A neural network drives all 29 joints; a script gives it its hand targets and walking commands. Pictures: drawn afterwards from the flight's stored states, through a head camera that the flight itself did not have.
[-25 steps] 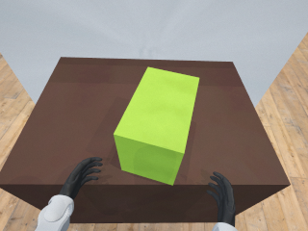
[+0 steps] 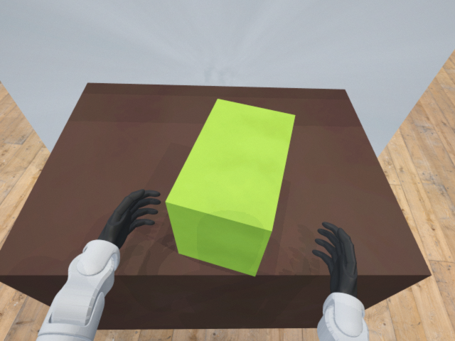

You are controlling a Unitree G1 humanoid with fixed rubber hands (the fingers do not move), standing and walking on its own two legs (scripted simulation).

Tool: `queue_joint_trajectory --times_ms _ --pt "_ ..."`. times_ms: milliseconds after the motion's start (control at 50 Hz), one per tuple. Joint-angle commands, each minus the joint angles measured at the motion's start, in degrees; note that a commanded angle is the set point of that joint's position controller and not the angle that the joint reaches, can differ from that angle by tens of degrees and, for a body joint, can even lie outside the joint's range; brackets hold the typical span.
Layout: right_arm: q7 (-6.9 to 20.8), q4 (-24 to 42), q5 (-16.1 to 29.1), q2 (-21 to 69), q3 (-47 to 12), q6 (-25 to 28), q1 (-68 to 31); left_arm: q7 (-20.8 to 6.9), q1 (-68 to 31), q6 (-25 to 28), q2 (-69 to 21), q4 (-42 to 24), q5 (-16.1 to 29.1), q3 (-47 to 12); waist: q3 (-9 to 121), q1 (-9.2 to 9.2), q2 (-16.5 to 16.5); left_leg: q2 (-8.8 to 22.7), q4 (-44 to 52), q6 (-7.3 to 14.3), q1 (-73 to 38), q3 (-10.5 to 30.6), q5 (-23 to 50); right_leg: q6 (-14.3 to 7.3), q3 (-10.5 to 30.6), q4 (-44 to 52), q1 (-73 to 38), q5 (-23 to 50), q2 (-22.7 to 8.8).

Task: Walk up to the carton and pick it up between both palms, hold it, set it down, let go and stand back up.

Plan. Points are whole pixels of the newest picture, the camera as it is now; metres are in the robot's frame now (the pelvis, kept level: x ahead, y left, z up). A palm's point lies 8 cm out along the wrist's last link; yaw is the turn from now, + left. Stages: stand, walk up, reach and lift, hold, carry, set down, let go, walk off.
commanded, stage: reach and lift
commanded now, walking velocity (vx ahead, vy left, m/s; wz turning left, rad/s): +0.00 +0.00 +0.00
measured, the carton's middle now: (235, 185) +0.42 +0.02 -0.01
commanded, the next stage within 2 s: none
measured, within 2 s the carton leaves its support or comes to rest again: neither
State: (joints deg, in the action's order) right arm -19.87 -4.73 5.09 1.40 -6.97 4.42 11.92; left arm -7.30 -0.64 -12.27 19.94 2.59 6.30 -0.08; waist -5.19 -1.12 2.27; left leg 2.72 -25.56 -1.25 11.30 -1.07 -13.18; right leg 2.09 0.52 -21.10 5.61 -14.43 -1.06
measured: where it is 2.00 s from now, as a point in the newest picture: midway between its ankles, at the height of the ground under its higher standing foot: outside the picture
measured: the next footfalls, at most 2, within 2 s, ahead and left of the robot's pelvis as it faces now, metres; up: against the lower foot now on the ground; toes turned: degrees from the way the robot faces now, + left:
none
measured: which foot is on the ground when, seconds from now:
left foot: down 0.00-1.00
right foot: down 0.00-1.00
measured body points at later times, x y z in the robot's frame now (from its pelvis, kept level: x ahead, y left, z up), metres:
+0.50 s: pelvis -0.01 +0.00 +0.00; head +0.03 +0.02 +0.45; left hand +0.36 +0.19 +0.11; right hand +0.32 -0.14 +0.08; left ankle +0.01 +0.13 -0.74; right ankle -0.03 -0.14 -0.74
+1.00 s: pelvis -0.01 +0.00 +0.00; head +0.03 +0.02 +0.45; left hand +0.43 +0.19 +0.15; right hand +0.38 -0.13 +0.13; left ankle +0.01 +0.13 -0.74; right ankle -0.03 -0.14 -0.74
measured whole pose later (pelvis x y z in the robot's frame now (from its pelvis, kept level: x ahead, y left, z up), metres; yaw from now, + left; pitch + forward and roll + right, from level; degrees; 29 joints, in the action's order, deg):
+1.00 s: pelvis -0.01 +0.00 +0.00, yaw +0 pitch -1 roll -1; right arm -23.2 -15.9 11.5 -2.2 -2.0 -20.3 -31.5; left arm -4.1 -44.8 -26.0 21.1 29.3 6.7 -0.1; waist -5.6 1.5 2.3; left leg 2.7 -24.4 -1.2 11.3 -1.1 -11.7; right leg 2.2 0.5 -19.9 5.6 -12.8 -1.1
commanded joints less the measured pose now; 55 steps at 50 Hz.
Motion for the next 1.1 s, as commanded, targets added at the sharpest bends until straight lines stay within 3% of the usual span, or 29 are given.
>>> queue_joint_trajectory --times_ms 0,40,60,80,140,180,220,300,340,360,380,400,460,520,560,600,620,640,660,680,780,840,880,940,980,1000,1020,1060,1080 --pt "-1.7 20.7 6.4 -0.9 -1.6 -1.0 -20.4 0.7 -19.0 0.1 8.4 -16.1 8.5 4.2 16.2 0.69 -6.9 -2.3 3.1 0.7 -15.3 -3.9 16.9 0.3 0.3 3.0 -1.3 22.2 0.7" --pt "-1.8 22.2 6.7 -1.1 -0.8 -2.2 -22.7 0.9 -21.1 -1.0 8.7 -15.8 8.5 4.6 18.1 0.71 -6.3 -2.4 3.4 1.4 -15.0 -4.0 16.3 0.5 0.1 3.0 -1.7 21.9 0.9" --pt "-1.9 20.9 6.4 -1.9 0.1 -2.8 -23.3 1.0 -21.0 -1.4 7.6 -14.7 8.7 3.9 18.9 2.24 -6.8 -2.4 3.0 1.1 -15.8 -4.0 17.3 0.2 0.0 2.7 -1.9 24.0 0.9" --pt "-2.2 19.7 7.2 -2.1 -0.6 -3.6 -24.1 0.8 -21.7 -2.3 7.7 -13.6 7.7 4.5 18.8 1.64 -6.6 -2.7 3.0 1.3 -15.8 -4.1 18.4 0.3 0.4 2.3 -2.9 26.7 1.0" --pt "-2.8 18.0 7.8 -2.9 1.6 -5.7 -30.2 1.0 -29.0 -4.0 8.2 -11.7 7.6 4.0 19.3 3.06 -7.6 -2.7 3.1 0.9 -15.5 -3.9 18.7 0.2 -0.2 2.5 -2.3 25.8 1.1" --pt "-3.0 18.0 7.9 -3.3 2.2 -6.3 -31.0 0.9 -28.8 -5.0 7.8 -11.2 7.0 4.5 20.6 3.66 -6.3 -2.7 3.0 0.9 -16.0 -3.9 19.9 0.7 -0.8 2.4 -3.5 27.9 1.7" --pt "-3.3 17.2 8.2 -3.5 2.4 -7.2 -32.3 0.9 -29.5 -6.4 7.0 -11.5 7.0 4.6 22.6 5.0 -7.8 -2.9 2.4 0.3 -16.7 -4.0 22.4 0.5 -0.9 2.1 -5.0 31.1 1.6" --pt "-4.1 14.3 9.0 -5.8 5.0 -9.7 -37.6 0.5 -35.1 -9.6 6.9 -9.0 6.0 4.4 23.6 6.89 -6.0 -2.9 2.2 0.3 -17.1 -3.8 24.3 0.6 -1.9 2.1 -5.6 33.7 2.5" --pt "-4.4 13.5 10.4 -6.3 4.9 -11.1 -40.4 0.5 -37.5 -11.1 7.5 -6.6 5.5 5.1 23.2 6.74 -6.8 -2.9 2.2 0.3 -16.6 -3.9 23.8 0.8 -1.6 2.3 -6.1 34.1 2.5" --pt "-4.5 12.9 10.6 -5.8 4.7 -11.8 -42.7 0.3 -38.8 -11.6 7.7 -5.9 5.1 6.5 22.5 5.76 -6.6 -3.2 2.5 0.5 -15.7 -4.3 23.8 1.3 -1.9 1.6 -5.7 35.1 2.0" --pt "-4.4 13.4 10.8 -6.1 5.3 -12.3 -43.9 0.3 -40.8 -12.3 7.4 -5.4 5.8 5.5 23.4 7.43 -6.2 -2.9 2.6 0.4 -16.0 -3.9 24.1 0.8 -2.2 2.0 -6.4 35.3 2.5" --pt "-4.5 13.6 10.3 -6.6 6.2 -12.5 -43.5 0.2 -39.4 -12.6 7.5 -5.1 4.9 6.8 24.9 6.49 -6.4 -3.0 2.7 0.6 -16.0 -4.1 24.1 0.7 -1.7 1.9 -7.1 35.3 2.4" --pt "-4.7 11.0 10.6 -7.5 7.0 -14.9 -47.2 0.4 -44.7 -14.3 8.0 -2.9 5.0 7.0 24.3 7.44 -5.4 -3.0 3.0 0.8 -14.7 -3.9 21.9 0.9 -2.3 2.1 -6.2 33.8 2.6" --pt "-4.1 11.0 10.9 -7.8 8.0 -17.2 -55.0 1.0 -52.4 -14.3 8.9 0.7 5.5 6.5 25.4 7.11 -5.1 -3.1 4.4 1.6 -11.7 -3.6 17.2 0.7 -1.9 2.2 -5.6 30.2 2.5" --pt "-4.1 6.8 11.5 -6.4 7.5 -18.7 -55.1 1.1 -54.4 -13.7 8.9 3.4 6.2 5.9 24.6 7.85 -4.8 -3.0 4.7 1.9 -10.4 -3.8 15.5 0.7 -2.2 2.0 -4.6 29.8 2.3" --pt "-4.1 6.0 11.9 -6.8 7.9 -19.3 -56.2 1.8 -54.6 -14.0 9.0 3.8 5.4 6.3 26.0 7.05 -5.9 -2.8 4.6 1.8 -10.7 -3.6 16.7 0.6 -2.1 1.8 -4.6 30.5 2.5" --pt "-4.0 4.3 11.2 -7.5 9.4 -19.8 -59.8 2.1 -58.9 -13.4 9.5 6.0 6.3 5.6 25.8 7.62 -5.7 -2.8 4.6 2.0 -9.6 -3.3 15.3 0.4 -2.3 1.9 -3.9 28.9 2.5" --pt "-3.8 2.6 12.0 -6.8 8.4 -20.6 -60.2 2.1 -59.4 -13.1 9.7 8.3 6.4 5.3 24.8 6.87 -6.4 -2.9 4.8 2.0 -8.8 -3.4 13.4 0.3 -2.3 1.9 -3.3 27.3 2.4" --pt "-4.0 1.6 11.5 -7.2 9.4 -21.4 -61.0 2.0 -59.6 -13.5 9.5 10.7 6.2 5.1 24.7 7.91 -5.4 -2.7 4.9 2.2 -8.3 -3.6 12.0 0.0 -2.4 2.1 -3.4 26.3 2.6" --pt "-3.8 2.0 11.3 -7.5 9.6 -21.4 -63.9 2.6 -63.2 -12.5 10.5 9.8 6.4 5.6 27.0 6.85 -5.5 -2.8 4.5 2.6 -7.4 -3.5 12.9 -0.1 -1.9 1.5 -3.6 27.4 2.4" --pt "-4.6 -5.4 11.8 -7.7 9.5 -22.6 -65.5 2.6 -65.7 -11.8 10.6 15.9 5.9 4.9 27.3 7.85 -5.3 -2.9 3.6 2.0 -8.5 -3.9 15.4 0.6 -2.7 1.1 -3.6 32.2 2.8" --pt "-4.9 -4.9 11.3 -7.4 10.3 -22.2 -69.7 3.1 -70.3 -10.9 11.8 15.7 6.6 5.2 31.0 8.07 -6.2 -3.2 2.8 1.8 -8.3 -3.9 17.3 1.0 -2.8 0.4 -3.7 34.5 2.6" --pt "-5.0 -6.8 11.2 -7.1 10.9 -22.2 -71.6 3.1 -72.7 -10.8 11.4 18.0 7.2 4.2 31.2 9.19 -5.8 -2.9 2.7 1.6 -8.1 -3.4 16.5 0.9 -3.6 0.7 -2.6 33.3 2.7" --pt "-4.8 -8.3 11.3 -8.6 12.4 -21.7 -78.0 3.9 -77.0 -9.4 11.5 22.2 8.0 2.7 32.9 9.39 -5.8 -2.8 2.4 1.6 -6.4 -3.0 14.4 0.3 -4.0 0.6 -1.1 30.0 3.3" --pt "-4.8 -9.6 10.8 -8.7 13.2 -21.6 -79.6 4.3 -79.0 -9.2 11.8 23.7 8.3 2.6 35.5 10.16 -6.6 -2.9 1.6 1.1 -6.9 -2.8 15.9 0.4 -4.0 0.7 -1.2 32.2 3.3" --pt "-5.0 -10.9 10.9 -8.2 12.4 -21.8 -81.2 4.1 -80.0 -9.2 12.1 26.9 9.1 1.8 35.4 10.05 -6.0 -3.2 1.4 1.1 -6.7 -2.9 15.9 0.5 -3.9 0.5 -0.8 33.3 2.9" --pt "-5.0 -11.1 10.5 -7.8 12.6 -21.5 -79.9 3.9 -79.1 -8.9 12.0 25.9 8.5 2.6 36.8 10.46 -4.8 -2.9 1.0 1.0 -7.6 -2.7 18.0 0.6 -4.2 0.4 -2.1 35.7 2.9" --pt "-4.5 -14.1 11.6 -8.3 12.0 -21.3 -83.4 4.3 -82.0 -8.1 11.6 29.8 8.4 2.0 35.1 9.6 -5.7 -2.8 1.0 1.2 -7.5 -2.5 17.4 0.3 -4.5 0.5 0.2 33.4 3.6" --pt "-4.5 -18.1 11.2 -7.2 12.0 -21.6 -82.2 3.8 -82.7 -7.7 11.5 33.3 8.5 1.4 32.9 10.19 -4.8 -2.6 1.1 1.6 -6.3 -2.6 15.1 0.4 -4.5 1.1 1.2 31.5 3.2"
